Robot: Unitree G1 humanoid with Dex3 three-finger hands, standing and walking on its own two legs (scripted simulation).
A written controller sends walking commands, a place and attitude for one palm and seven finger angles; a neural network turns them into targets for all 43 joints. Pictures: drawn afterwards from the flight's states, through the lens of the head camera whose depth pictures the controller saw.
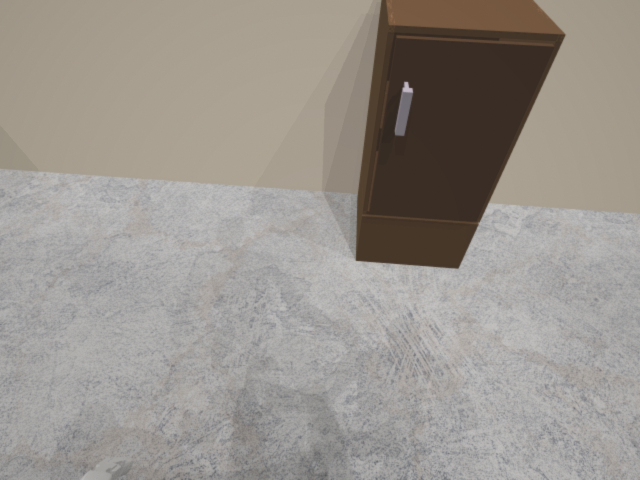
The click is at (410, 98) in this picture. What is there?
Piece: cupboard door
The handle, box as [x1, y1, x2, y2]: [395, 82, 412, 135]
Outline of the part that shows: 407,82 404,82 404,87 402,88 395,126 395,134 397,135 403,135 412,95 412,89 408,87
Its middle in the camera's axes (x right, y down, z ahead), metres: +0.22 -0.35 +1.05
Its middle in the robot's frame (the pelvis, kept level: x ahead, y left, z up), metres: +1.03 -0.18 -0.05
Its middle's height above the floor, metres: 0.72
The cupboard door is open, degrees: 0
